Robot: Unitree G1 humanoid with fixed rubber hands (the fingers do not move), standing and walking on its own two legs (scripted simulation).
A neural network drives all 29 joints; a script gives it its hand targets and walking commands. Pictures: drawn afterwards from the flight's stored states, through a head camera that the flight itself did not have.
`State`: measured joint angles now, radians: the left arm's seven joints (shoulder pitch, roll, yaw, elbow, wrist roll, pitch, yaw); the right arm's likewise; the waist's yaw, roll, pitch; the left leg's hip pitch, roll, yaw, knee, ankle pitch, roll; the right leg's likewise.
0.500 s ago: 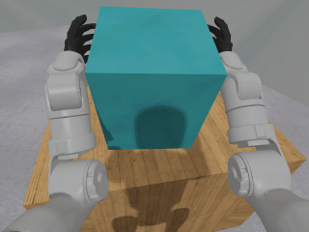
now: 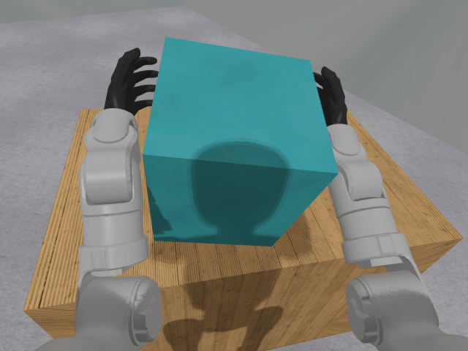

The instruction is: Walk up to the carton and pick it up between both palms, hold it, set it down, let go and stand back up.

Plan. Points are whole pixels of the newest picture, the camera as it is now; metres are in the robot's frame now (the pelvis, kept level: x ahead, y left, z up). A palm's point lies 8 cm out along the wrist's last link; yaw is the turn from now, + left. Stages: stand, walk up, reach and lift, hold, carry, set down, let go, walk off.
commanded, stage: set down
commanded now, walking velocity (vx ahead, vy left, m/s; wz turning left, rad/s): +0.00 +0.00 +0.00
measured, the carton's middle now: (226, 157) +0.36 +0.01 +0.18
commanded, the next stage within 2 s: none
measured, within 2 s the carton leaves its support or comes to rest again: rests again in 2.00 s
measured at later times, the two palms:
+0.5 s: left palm (130, 123) +0.39 +0.15 +0.22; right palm (322, 137) +0.39 -0.15 +0.20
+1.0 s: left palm (140, 140) +0.40 +0.14 +0.18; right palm (318, 151) +0.39 -0.16 +0.17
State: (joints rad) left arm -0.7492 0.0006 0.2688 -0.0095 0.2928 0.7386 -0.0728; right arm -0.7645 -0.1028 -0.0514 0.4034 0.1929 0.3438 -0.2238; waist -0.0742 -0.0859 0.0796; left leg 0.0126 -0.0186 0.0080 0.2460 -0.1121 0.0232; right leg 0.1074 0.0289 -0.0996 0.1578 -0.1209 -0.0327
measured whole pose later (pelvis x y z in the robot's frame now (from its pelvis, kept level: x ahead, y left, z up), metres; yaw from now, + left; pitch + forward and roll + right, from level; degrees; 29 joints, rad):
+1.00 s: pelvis +0.01 +0.00 +0.00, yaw +1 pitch -5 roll +0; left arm -0.71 -0.03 0.30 0.31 0.31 0.49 -0.06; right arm -0.72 -0.02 -0.20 0.63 -0.02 0.18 -0.15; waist -0.06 -0.07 0.05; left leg -0.05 -0.02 -0.01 0.24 -0.11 0.02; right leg 0.05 0.03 -0.12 0.16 -0.12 -0.04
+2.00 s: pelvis +0.01 +0.00 +0.00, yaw +1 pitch +0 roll +0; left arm -0.70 -0.06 0.38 0.61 0.32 0.21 -0.06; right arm -0.69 0.03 -0.35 0.76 -0.20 0.04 -0.10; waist -0.05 -0.04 0.01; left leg -0.13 -0.02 -0.01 0.21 -0.08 0.02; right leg -0.04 0.03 -0.12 0.14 -0.10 -0.04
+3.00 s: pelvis +0.01 +0.00 +0.00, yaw +1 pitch +2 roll +0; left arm -0.71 -0.10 0.50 0.63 0.41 0.08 -0.14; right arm -0.66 0.11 -0.48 0.66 -0.35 -0.03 -0.02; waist -0.03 -0.03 0.02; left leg -0.14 -0.03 0.00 0.16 -0.05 0.02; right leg -0.06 0.02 -0.11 0.12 -0.09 -0.03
